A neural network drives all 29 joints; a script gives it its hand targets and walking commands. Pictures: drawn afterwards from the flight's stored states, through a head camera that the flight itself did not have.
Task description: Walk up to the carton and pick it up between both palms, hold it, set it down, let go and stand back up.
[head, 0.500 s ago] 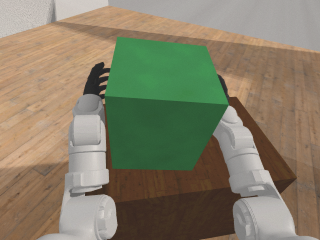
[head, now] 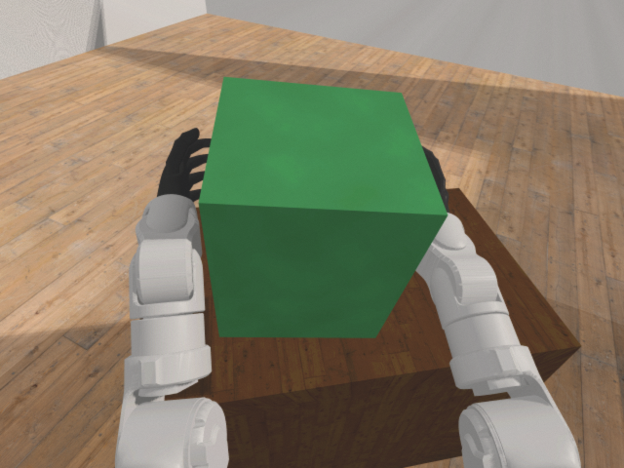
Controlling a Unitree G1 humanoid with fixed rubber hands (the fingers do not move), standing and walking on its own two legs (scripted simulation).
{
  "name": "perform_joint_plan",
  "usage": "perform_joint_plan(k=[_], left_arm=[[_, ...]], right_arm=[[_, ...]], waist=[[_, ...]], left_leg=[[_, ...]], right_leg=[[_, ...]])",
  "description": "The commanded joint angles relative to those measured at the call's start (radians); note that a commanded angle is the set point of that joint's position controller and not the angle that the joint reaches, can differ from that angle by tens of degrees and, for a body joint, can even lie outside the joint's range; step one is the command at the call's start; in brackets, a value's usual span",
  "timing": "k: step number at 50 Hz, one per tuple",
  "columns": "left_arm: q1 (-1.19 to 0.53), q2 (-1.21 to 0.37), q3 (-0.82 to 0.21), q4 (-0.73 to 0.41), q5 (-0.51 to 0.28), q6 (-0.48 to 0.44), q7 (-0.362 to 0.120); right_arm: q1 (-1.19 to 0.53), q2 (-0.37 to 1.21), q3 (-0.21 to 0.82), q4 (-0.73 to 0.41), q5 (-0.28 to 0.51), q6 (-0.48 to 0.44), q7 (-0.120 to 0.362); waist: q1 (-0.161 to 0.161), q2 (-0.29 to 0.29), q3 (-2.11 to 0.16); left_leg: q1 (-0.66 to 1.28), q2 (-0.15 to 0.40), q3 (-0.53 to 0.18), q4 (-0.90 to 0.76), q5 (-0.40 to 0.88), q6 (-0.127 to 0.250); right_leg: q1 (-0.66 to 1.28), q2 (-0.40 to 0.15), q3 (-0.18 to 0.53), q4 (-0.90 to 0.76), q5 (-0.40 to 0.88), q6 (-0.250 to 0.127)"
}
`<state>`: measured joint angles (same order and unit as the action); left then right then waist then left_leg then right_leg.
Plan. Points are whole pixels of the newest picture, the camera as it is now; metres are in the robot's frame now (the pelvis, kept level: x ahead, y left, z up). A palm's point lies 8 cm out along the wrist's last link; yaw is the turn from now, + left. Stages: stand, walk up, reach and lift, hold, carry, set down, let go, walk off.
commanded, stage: hold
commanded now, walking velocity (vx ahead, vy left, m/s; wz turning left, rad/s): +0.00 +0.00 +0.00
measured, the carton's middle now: (306, 219) +0.36 +0.00 +0.17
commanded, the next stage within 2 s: none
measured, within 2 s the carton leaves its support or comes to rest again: neither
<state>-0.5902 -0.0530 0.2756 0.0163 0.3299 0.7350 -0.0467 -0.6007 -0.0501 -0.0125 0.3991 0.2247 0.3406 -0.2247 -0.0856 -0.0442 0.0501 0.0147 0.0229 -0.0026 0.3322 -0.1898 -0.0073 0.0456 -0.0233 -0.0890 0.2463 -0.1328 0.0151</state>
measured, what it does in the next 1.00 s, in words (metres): stands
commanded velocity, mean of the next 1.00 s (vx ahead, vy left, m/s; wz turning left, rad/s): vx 0.00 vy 0.00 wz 0.00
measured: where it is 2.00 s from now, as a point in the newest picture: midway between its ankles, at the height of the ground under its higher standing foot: outside the picture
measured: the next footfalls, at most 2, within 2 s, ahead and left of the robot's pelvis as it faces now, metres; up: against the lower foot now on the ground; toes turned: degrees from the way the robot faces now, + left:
none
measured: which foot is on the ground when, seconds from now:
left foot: down 0.00-1.00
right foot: down 0.00-1.00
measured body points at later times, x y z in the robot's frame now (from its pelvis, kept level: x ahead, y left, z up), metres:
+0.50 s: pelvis +0.00 +0.00 +0.00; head -0.05 +0.02 +0.45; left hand +0.37 +0.15 +0.21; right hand +0.37 -0.15 +0.19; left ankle +0.01 +0.12 -0.75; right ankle +0.01 -0.13 -0.75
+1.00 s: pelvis -0.01 +0.00 +0.00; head -0.05 +0.02 +0.45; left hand +0.37 +0.15 +0.21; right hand +0.37 -0.15 +0.19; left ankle +0.01 +0.12 -0.75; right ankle +0.01 -0.13 -0.75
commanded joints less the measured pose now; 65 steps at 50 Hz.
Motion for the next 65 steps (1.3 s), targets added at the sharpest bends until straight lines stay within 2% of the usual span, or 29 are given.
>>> perform_joint_plan(k=[1,3,6,10,15,21,23,25,27,29,30,33,36,39,41,42,43,46,50,53,54,55,58,62,65], left_arm=[[-0.535,-0.520,-0.486,-0.032,-0.149,-0.031,-0.142],[-0.551,-0.520,-0.488,-0.028,-0.154,-0.036,-0.138],[-0.546,-0.510,-0.463,0.010,-0.141,-0.031,-0.139],[-0.576,-0.519,-0.454,0.032,-0.142,-0.033,-0.146],[-0.580,-0.534,-0.496,0.007,-0.168,-0.048,-0.136],[-0.542,-0.493,-0.416,0.073,-0.119,-0.036,-0.155],[-0.569,-0.505,-0.430,0.036,-0.128,-0.045,-0.156],[-0.569,-0.520,-0.463,0.002,-0.144,-0.051,-0.148],[-0.573,-0.527,-0.479,0.001,-0.153,-0.054,-0.142],[-0.551,-0.515,-0.471,0.005,-0.151,-0.054,-0.141],[-0.530,-0.511,-0.456,0.017,-0.137,-0.050,-0.141],[-0.536,-0.512,-0.466,-0.001,-0.140,-0.050,-0.144],[-0.543,-0.511,-0.445,0.022,-0.137,-0.046,-0.148],[-0.563,-0.516,-0.491,-0.038,-0.158,-0.052,-0.143],[-0.538,-0.514,-0.491,-0.033,-0.157,-0.046,-0.140],[-0.540,-0.517,-0.485,-0.027,-0.152,-0.043,-0.139],[-0.553,-0.513,-0.490,-0.025,-0.156,-0.044,-0.142],[-0.544,-0.519,-0.466,0.026,-0.131,-0.039,-0.144],[-0.544,-0.522,-0.467,0.011,-0.147,-0.044,-0.141],[-0.532,-0.511,-0.461,0.032,-0.142,-0.045,-0.144],[-0.531,-0.512,-0.455,0.023,-0.138,-0.047,-0.144],[-0.543,-0.523,-0.479,-0.009,-0.147,-0.052,-0.142],[-0.556,-0.511,-0.470,-0.009,-0.143,-0.052,-0.142],[-0.552,-0.500,-0.446,0.022,-0.131,-0.046,-0.148],[-0.554,-0.503,-0.455,0.019,-0.137,-0.049,-0.145]], right_arm=[[-0.819,0.567,0.409,-0.304,0.051,-0.072,0.098],[-0.823,0.568,0.400,-0.289,0.047,-0.077,0.101],[-0.836,0.568,0.387,-0.265,0.033,-0.079,0.104],[-0.861,0.574,0.373,-0.239,0.022,-0.085,0.109],[-0.860,0.581,0.390,-0.279,0.034,-0.100,0.103],[-0.830,0.568,0.364,-0.197,0.016,-0.083,0.102],[-0.840,0.576,0.367,-0.221,0.024,-0.093,0.105],[-0.845,0.578,0.382,-0.257,0.039,-0.101,0.103],[-0.862,0.580,0.395,-0.275,0.048,-0.105,0.100],[-0.845,0.577,0.404,-0.277,0.044,-0.101,0.097],[-0.832,0.575,0.410,-0.271,0.038,-0.097,0.095],[-0.825,0.573,0.414,-0.283,0.043,-0.096,0.096],[-0.830,0.577,0.395,-0.262,0.034,-0.096,0.099],[-0.826,0.587,0.409,-0.292,0.048,-0.102,0.096],[-0.799,0.569,0.411,-0.289,0.053,-0.093,0.093],[-0.803,0.563,0.401,-0.277,0.048,-0.087,0.094],[-0.807,0.561,0.395,-0.279,0.039,-0.087,0.095],[-0.813,0.553,0.358,-0.232,0.012,-0.089,0.108],[-0.839,0.560,0.376,-0.265,0.023,-0.105,0.112],[-0.848,0.562,0.380,-0.272,0.020,-0.107,0.104],[-0.843,0.563,0.389,-0.270,0.022,-0.107,0.104],[-0.835,0.571,0.395,-0.285,0.027,-0.112,0.105],[-0.830,0.572,0.393,-0.262,0.026,-0.104,0.106],[-0.817,0.562,0.376,-0.223,0.021,-0.101,0.109],[-0.836,0.564,0.381,-0.253,0.026,-0.108,0.110]], waist=[[0.001,0.055,-0.349],[0.001,0.058,-0.339],[0.016,0.051,-0.328],[0.010,0.048,-0.346],[-0.009,0.068,-0.409],[0.009,0.039,-0.299],[0.007,0.047,-0.335],[-0.001,0.065,-0.384],[-0.003,0.068,-0.401],[-0.004,0.050,-0.397],[0.007,0.048,-0.371],[0.001,0.043,-0.377],[0.014,0.034,-0.325],[0.001,0.061,-0.404],[-0.011,0.064,-0.394],[-0.003,0.082,-0.352],[-0.012,0.080,-0.359],[-0.003,0.069,-0.302],[0.005,0.062,-0.357],[-0.001,0.042,-0.378],[0.011,0.046,-0.369],[0.002,0.053,-0.391],[-0.006,0.049,-0.373],[0.004,0.050,-0.331],[0.010,0.061,-0.350]], left_leg=[[0.037,-0.069,0.035,-0.035,0.247,-0.018],[0.039,-0.063,0.032,-0.030,0.251,-0.015],[0.028,-0.064,0.040,-0.035,0.219,-0.007],[0.021,-0.065,0.043,-0.050,0.174,-0.004],[0.060,-0.069,0.035,-0.009,0.288,-0.019],[-0.012,-0.070,0.043,-0.057,0.177,0.002],[0.012,-0.069,0.048,-0.051,0.211,-0.004],[0.051,-0.068,0.042,-0.024,0.298,-0.018],[0.066,-0.073,0.038,-0.010,0.323,-0.023],[0.060,-0.076,0.038,-0.010,0.304,-0.016],[0.049,-0.076,0.039,-0.016,0.290,-0.012],[0.049,-0.073,0.038,-0.024,0.284,-0.010],[0.026,-0.070,0.044,-0.041,0.228,-0.001],[0.065,-0.071,0.039,-0.014,0.309,-0.012],[0.077,-0.068,0.031,-0.006,0.321,-0.020],[0.064,-0.067,0.030,-0.012,0.309,-0.023],[0.058,-0.068,0.035,-0.022,0.256,-0.023],[0.025,-0.062,0.041,-0.056,0.189,-0.014],[0.045,-0.061,0.039,-0.031,0.260,-0.013],[0.047,-0.065,0.039,-0.026,0.258,-0.010],[0.045,-0.065,0.041,-0.027,0.272,-0.009],[0.051,-0.065,0.041,-0.019,0.294,-0.012],[0.053,-0.069,0.036,-0.025,0.273,-0.011],[0.041,-0.066,0.043,-0.040,0.227,-0.009],[0.037,-0.069,0.045,-0.040,0.241,-0.006]], right_leg=[[0.089,0.079,-0.007,-0.001,0.129,0.014],[0.088,0.081,-0.008,0.000,0.121,0.012],[0.082,0.078,-0.010,-0.002,0.096,0.015],[0.078,0.077,-0.013,-0.009,0.050,0.015],[0.098,0.079,-0.007,0.007,0.165,0.017],[0.110,0.071,-0.010,-0.006,0.091,0.022],[0.115,0.073,-0.009,-0.002,0.109,0.023],[0.117,0.078,-0.011,0.008,0.175,0.021],[0.112,0.082,-0.011,0.007,0.193,0.022],[0.125,0.080,-0.010,0.010,0.195,0.021],[0.123,0.077,-0.008,0.008,0.198,0.023],[0.112,0.074,-0.008,0.010,0.189,0.029],[0.104,0.072,-0.009,-0.002,0.124,0.022],[0.107,0.078,-0.009,0.012,0.200,0.024],[0.111,0.080,-0.010,0.010,0.201,0.020],[0.100,0.076,-0.009,0.005,0.177,0.017],[0.093,0.076,-0.012,-0.002,0.130,0.014],[0.064,0.073,-0.017,-0.015,0.050,0.011],[0.091,0.077,-0.015,0.000,0.123,0.011],[0.113,0.077,-0.013,0.005,0.139,0.017],[0.114,0.079,-0.014,0.005,0.152,0.019],[0.118,0.080,-0.009,0.009,0.165,0.016],[0.102,0.072,-0.009,0.005,0.162,0.023],[0.083,0.075,-0.015,-0.007,0.103,0.017],[0.102,0.072,-0.012,-0.004,0.119,0.017]])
